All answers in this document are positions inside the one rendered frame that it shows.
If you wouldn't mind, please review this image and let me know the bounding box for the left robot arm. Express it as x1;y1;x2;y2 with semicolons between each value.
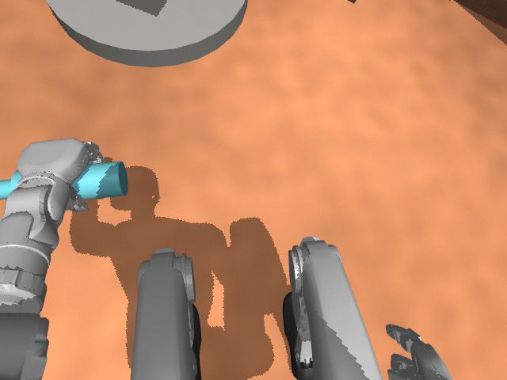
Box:
0;173;71;380

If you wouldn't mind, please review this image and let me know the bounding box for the left robot hand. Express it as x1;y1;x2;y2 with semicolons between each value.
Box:
17;139;105;212

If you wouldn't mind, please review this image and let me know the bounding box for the right robot hand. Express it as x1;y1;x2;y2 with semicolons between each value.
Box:
386;324;452;380

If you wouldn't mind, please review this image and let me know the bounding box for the bottle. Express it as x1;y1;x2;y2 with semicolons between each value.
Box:
0;161;128;200

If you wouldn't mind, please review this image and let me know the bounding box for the right robot foot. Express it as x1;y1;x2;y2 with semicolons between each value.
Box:
283;292;314;380

